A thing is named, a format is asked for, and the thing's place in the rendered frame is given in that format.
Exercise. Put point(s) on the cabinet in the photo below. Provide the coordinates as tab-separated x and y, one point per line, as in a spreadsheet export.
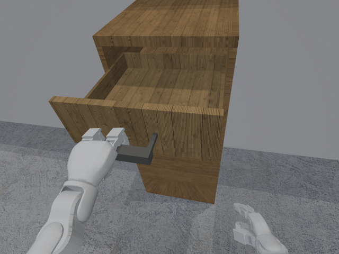
177	26

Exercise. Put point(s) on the robot left hand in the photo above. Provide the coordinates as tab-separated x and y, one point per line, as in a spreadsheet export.
92	159

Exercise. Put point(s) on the handle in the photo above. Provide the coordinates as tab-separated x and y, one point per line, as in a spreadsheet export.
135	154

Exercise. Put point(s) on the robot right forearm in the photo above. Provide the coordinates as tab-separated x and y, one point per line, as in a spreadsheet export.
268	244

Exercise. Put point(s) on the robot left forearm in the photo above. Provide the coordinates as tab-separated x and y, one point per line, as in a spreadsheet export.
63	232

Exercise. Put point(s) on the drawer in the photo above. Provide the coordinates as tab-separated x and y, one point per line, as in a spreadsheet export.
179	96

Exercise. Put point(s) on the robot right hand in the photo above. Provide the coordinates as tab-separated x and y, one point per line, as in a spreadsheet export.
247	233

